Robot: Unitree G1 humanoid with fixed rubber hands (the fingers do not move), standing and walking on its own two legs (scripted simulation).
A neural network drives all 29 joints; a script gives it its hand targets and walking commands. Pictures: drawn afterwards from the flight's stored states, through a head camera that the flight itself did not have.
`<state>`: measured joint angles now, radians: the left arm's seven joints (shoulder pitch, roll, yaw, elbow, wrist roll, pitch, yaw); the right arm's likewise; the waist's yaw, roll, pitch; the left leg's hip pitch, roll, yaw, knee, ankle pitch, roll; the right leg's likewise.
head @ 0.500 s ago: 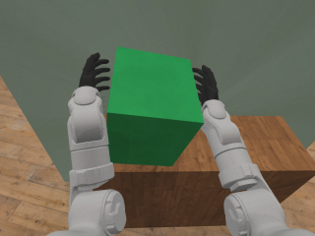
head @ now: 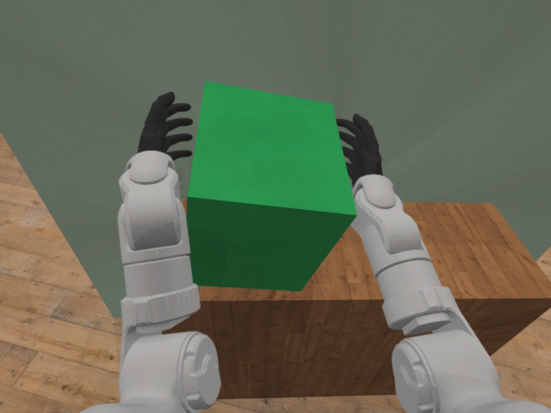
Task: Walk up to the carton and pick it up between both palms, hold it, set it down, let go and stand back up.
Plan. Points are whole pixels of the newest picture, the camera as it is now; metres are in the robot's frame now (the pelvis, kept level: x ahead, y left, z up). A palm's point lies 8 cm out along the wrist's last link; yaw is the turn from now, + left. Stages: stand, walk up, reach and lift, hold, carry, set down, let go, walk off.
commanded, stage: hold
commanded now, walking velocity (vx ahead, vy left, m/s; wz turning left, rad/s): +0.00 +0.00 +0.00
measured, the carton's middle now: (257, 195) +0.39 +0.02 +0.14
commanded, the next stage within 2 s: none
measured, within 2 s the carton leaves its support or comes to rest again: neither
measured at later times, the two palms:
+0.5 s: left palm (153, 160) +0.36 +0.15 +0.23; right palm (364, 174) +0.36 -0.13 +0.19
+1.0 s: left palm (153, 161) +0.36 +0.15 +0.22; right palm (364, 173) +0.36 -0.13 +0.19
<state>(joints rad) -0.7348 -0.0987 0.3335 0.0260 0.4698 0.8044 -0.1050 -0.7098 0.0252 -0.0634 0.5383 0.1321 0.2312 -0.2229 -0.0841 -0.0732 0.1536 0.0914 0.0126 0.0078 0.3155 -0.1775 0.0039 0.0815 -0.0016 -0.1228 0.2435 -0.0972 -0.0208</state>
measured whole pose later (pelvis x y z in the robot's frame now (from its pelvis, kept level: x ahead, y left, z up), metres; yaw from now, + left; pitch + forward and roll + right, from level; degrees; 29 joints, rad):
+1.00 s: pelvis +0.01 +0.00 +0.00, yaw +0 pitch -14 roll -1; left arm -0.67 -0.11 0.33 -0.04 0.46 0.82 -0.11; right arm -0.67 0.03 -0.03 0.47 0.15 0.27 -0.23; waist -0.08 -0.06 0.14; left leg 0.11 0.02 0.01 0.32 -0.19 0.00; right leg 0.10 0.00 -0.12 0.24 -0.11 -0.02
